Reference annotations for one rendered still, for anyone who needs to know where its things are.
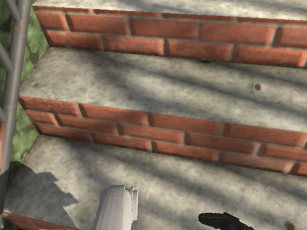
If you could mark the left robot thigh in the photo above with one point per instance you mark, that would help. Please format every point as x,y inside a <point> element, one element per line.
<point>118,209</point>

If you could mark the right robot hand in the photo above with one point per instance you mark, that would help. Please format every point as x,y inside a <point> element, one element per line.
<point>223,221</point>

